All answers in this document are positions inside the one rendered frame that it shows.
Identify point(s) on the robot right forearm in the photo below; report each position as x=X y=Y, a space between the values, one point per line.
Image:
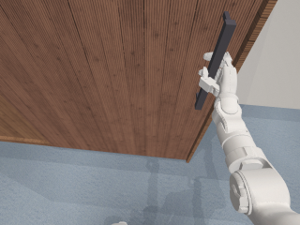
x=239 y=148

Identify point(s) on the wardrobe door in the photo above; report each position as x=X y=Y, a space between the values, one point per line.
x=12 y=124
x=116 y=76

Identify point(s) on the right robot upper arm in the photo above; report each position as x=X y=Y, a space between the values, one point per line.
x=262 y=196

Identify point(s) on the right robot hand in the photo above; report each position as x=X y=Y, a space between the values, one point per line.
x=225 y=80

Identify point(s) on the handle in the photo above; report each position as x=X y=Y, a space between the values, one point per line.
x=223 y=41

